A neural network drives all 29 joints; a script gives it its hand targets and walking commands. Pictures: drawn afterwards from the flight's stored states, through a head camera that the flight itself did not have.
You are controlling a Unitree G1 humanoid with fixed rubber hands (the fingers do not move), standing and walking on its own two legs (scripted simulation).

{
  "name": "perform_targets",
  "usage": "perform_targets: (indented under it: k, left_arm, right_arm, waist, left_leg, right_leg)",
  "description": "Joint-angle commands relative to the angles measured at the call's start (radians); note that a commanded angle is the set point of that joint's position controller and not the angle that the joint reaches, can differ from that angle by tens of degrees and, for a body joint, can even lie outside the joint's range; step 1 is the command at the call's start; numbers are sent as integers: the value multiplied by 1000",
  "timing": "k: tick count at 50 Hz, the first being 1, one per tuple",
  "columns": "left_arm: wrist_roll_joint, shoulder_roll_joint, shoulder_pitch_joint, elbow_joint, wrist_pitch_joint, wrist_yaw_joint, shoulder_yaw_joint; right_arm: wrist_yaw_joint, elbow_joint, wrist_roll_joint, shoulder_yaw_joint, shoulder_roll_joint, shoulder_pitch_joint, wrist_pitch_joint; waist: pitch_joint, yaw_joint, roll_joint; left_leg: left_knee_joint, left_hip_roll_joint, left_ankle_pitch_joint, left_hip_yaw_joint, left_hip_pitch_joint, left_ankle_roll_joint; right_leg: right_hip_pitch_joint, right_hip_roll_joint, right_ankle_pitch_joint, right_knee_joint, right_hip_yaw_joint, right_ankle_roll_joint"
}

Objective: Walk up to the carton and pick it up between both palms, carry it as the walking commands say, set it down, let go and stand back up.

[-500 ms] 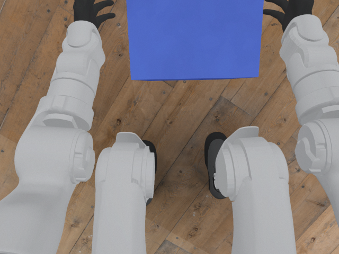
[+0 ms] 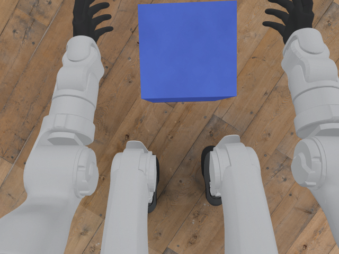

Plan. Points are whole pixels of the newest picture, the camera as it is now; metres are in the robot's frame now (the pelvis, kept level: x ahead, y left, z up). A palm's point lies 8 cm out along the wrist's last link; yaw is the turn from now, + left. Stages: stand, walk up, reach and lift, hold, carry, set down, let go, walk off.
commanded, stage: set down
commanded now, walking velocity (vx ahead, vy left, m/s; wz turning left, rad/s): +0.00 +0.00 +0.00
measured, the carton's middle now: (185, 63) +0.51 -0.04 -0.31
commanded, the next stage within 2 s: let go in 0.86 s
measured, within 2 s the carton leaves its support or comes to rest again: neither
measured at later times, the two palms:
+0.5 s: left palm out of the picture +0.53 +0.16 +0.04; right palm out of the picture +0.52 -0.24 +0.03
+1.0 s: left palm out of the picture +0.52 +0.16 +0.14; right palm out of the picture +0.51 -0.24 +0.14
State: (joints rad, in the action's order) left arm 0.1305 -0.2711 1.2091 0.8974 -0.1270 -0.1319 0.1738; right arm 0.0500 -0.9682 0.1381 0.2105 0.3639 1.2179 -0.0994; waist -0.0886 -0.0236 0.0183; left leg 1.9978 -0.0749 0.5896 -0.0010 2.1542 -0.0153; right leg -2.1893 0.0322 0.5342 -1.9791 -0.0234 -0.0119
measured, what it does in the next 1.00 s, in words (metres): rises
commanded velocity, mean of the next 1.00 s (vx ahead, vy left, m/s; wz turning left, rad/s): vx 0.00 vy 0.00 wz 0.00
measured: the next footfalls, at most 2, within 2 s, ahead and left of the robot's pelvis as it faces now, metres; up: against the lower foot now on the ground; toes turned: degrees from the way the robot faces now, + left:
none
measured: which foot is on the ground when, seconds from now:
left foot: down 0.00-1.00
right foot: down 0.00-1.00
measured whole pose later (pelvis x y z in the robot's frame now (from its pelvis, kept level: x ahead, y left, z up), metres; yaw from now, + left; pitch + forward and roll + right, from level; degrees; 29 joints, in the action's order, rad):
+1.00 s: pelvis +0.05 -0.01 +0.24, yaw -1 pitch +44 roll +1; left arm -0.08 -0.16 0.93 0.83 -0.09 -0.03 0.32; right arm -0.05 -0.88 -0.07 0.34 0.25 0.94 -0.07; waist 0.11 -0.01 0.01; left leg 0.98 -0.05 0.32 0.04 1.43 -0.01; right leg -1.47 0.04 0.28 -0.98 -0.05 0.00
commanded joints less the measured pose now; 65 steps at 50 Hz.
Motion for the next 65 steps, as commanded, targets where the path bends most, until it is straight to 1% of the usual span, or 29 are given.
perform_targets:
  k: [1, 7, 12, 17, 26, 32, 37, 44, 48, 52, 54, 56, 60, 62, 65]
  left_arm:
    - [-24, -90, 202, -102, 15, 7, 29]
    - [-36, -91, 189, -149, 0, 14, 41]
    - [-41, -90, 165, -202, -17, 21, 46]
    - [-52, -83, 125, -227, -29, 32, 52]
    - [-81, -58, 23, -216, -13, 63, 75]
    - [-98, -45, -19, -229, 6, 80, 90]
    - [-117, -25, -36, -222, 21, 92, 102]
    - [-180, 24, -80, -138, 45, 105, 143]
    - [-220, 26, -130, -146, 53, 105, 156]
    - [-236, 23, -238, -232, 55, 101, 127]
    - [-239, 19, -339, -299, 51, 99, 102]
    - [-231, 14, -437, -364, 46, 99, 72]
    - [-198, 15, -611, -460, 42, 111, 25]
    - [-183, 17, -693, -464, 48, 124, 13]
    - [-166, 19, -789, -446, 71, 140, -2]
  right_arm:
    - [-10, 108, -24, 34, 115, 203, 14]
    - [-17, 161, -36, 48, 114, 181, -4]
    - [-22, 211, -41, 53, 114, 147, -22]
    - [-33, 235, -46, 55, 107, 107, -35]
    - [-60, 232, -68, 62, 71, 20, -24]
    - [-72, 249, -91, 74, 49, -17, -9]
    - [-83, 241, -119, 95, 39, -39, 4]
    - [-101, 158, -183, 128, -9, -80, 34]
    - [-103, 166, -216, 146, -12, -124, 43]
    - [-98, 252, -236, 135, -6, -226, 42]
    - [-95, 324, -240, 112, -8, -326, 36]
    - [-95, 393, -234, 81, -11, -424, 29]
    - [-107, 490, -206, 23, -27, -599, 22]
    - [-112, 505, -188, -1, -37, -684, 27]
    - [-112, 498, -164, -29, -51, -790, 47]
  waist:
    - [1067, -14, -31]
    - [1145, -10, -32]
    - [1217, -11, -27]
    - [1229, -10, -25]
    - [1181, -5, -38]
    - [1167, 0, -41]
    - [1107, -2, -34]
    - [969, 0, -28]
    - [1012, 3, -30]
    - [1156, -2, -32]
    - [1234, 0, -35]
    - [1250, 4, -41]
    - [1134, 6, -47]
    - [1033, 4, -45]
    - [866, 2, -40]
  left_leg:
    - [-233, -17, -260, -61, -484, -19]
    - [-337, -20, -267, -64, -563, -21]
    - [-427, -23, -303, -70, -650, -24]
    - [-523, -24, -340, -67, -715, -23]
    - [-704, -21, -407, -48, -807, -22]
    - [-843, -17, -460, -38, -917, -24]
    - [-956, -6, -489, -23, -1012, -26]
    - [-1057, 6, -508, -11, -1040, -32]
    - [-1076, 5, -545, -5, -1092, -34]
    - [-1088, 4, -645, 4, -1218, -31]
    - [-1098, 4, -711, 8, -1287, -26]
    - [-1118, 3, -737, 9, -1327, -22]
    - [-1183, 3, -686, 5, -1377, -23]
    - [-1220, 6, -644, 6, -1396, -22]
    - [-1280, 11, -591, 13, -1429, -20]
  right_leg:
    - [641, 16, -298, 205, 70, -16]
    - [744, 25, -315, 311, 78, -16]
    - [849, 35, -359, 402, 78, -16]
    - [924, 39, -398, 494, 70, -16]
    - [1045, 34, -476, 671, 46, -24]
    - [1169, 27, -538, 809, 34, -30]
    - [1235, 19, -552, 919, 25, -29]
    - [1240, 14, -543, 1014, 16, -27]
    - [1294, 17, -586, 1034, 14, -25]
    - [1418, 16, -698, 1048, 11, -20]
    - [1505, 14, -775, 1055, 9, -18]
    - [1577, 11, -818, 1068, 5, -16]
    - [1672, 5, -791, 1127, -6, -12]
    - [1696, 2, -758, 1164, -10, -11]
    - [1721, -3, -708, 1224, -17, -8]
